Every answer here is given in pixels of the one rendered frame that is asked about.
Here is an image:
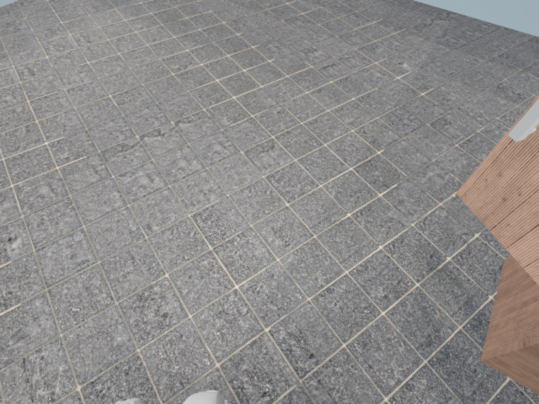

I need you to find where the handle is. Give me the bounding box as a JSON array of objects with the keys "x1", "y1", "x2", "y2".
[{"x1": 508, "y1": 99, "x2": 539, "y2": 142}]

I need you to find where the cupboard door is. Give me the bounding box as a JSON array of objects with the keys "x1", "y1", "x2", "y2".
[{"x1": 456, "y1": 95, "x2": 539, "y2": 285}]

